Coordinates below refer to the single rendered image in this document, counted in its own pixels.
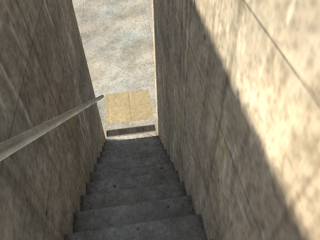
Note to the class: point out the stairs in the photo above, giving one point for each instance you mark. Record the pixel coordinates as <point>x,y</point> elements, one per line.
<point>135,193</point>

